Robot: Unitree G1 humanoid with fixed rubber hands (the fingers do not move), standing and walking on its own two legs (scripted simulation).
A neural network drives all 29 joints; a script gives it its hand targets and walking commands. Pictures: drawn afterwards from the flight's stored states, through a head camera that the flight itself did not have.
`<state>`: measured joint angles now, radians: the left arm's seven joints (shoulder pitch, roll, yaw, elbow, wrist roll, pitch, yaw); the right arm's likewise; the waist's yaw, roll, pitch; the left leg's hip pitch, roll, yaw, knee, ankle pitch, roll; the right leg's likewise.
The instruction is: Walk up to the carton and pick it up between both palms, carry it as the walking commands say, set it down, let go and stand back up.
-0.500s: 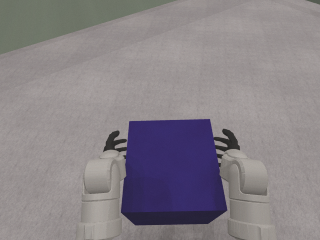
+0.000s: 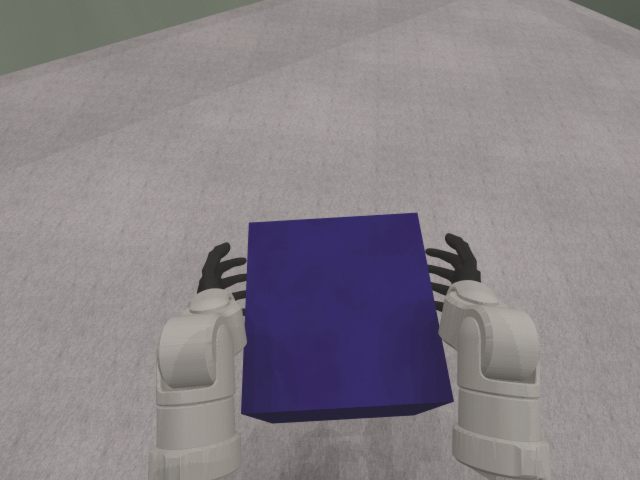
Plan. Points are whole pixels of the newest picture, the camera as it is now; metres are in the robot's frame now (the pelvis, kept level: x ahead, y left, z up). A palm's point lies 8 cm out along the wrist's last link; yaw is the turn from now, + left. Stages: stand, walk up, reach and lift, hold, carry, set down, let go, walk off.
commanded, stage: carry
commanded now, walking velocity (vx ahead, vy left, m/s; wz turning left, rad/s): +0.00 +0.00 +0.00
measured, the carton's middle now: (338, 327) +0.32 +0.00 -0.03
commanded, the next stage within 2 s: none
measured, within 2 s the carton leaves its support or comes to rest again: neither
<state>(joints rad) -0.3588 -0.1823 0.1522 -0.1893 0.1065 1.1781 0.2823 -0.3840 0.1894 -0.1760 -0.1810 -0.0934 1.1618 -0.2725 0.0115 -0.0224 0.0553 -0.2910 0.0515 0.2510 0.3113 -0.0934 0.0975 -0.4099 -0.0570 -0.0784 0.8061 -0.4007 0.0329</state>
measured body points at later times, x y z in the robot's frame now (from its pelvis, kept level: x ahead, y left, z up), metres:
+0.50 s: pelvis +0.13 -0.03 -0.02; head +0.12 -0.03 +0.43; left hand +0.44 +0.13 +0.06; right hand +0.45 -0.16 +0.07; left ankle +0.05 +0.06 -0.75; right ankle +0.12 -0.14 -0.75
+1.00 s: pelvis +0.12 -0.02 -0.03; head +0.10 -0.01 +0.42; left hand +0.43 +0.12 +0.06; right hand +0.42 -0.16 +0.07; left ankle +0.05 +0.06 -0.75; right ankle +0.12 -0.14 -0.75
